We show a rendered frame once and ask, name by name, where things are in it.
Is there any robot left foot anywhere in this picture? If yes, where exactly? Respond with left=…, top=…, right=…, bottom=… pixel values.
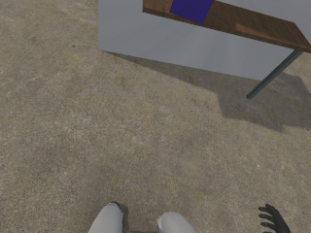
left=111, top=201, right=121, bottom=208

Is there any left robot thigh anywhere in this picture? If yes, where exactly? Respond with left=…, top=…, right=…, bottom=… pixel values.
left=87, top=205, right=123, bottom=233

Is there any table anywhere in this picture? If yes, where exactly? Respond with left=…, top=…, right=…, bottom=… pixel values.
left=142, top=0, right=311, bottom=100

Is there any robot right hand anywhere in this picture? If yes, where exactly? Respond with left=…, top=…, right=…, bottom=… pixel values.
left=259, top=203, right=292, bottom=233

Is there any carton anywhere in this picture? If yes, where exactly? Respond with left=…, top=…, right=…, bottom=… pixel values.
left=169, top=0, right=214, bottom=25

